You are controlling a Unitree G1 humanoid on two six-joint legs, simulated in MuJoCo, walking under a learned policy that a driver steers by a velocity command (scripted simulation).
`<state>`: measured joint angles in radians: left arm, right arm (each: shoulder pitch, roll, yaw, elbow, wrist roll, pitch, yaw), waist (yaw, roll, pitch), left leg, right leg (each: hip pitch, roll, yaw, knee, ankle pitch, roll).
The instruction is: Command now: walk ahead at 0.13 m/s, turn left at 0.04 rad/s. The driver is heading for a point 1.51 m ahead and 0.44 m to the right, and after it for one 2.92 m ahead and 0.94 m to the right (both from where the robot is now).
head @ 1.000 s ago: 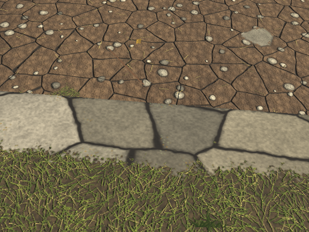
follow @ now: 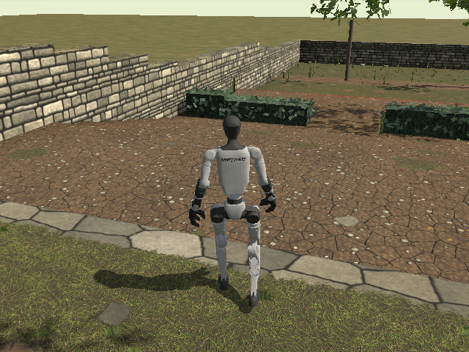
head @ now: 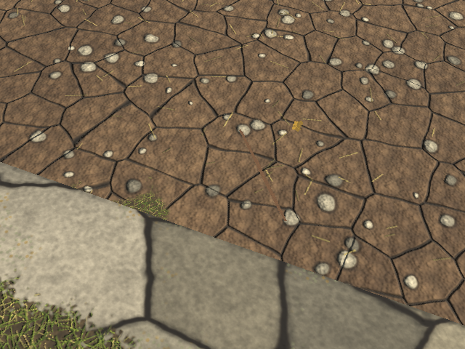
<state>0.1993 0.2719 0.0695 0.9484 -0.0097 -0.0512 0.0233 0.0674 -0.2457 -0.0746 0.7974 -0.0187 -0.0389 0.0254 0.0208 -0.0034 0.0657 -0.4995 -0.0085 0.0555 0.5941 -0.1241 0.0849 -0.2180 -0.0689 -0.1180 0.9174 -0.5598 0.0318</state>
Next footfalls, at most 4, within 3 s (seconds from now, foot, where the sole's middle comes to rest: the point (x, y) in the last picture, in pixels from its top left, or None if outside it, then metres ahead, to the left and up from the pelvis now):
0.48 right None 0.05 -0.15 -0.76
0.96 left None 0.18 0.04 -0.76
1.28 right None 0.03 -0.16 -0.76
1.66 left None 0.15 0.09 -0.76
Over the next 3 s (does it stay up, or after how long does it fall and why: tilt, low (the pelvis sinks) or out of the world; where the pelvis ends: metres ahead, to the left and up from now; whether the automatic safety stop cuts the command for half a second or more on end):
stays up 0.21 -0.12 0.02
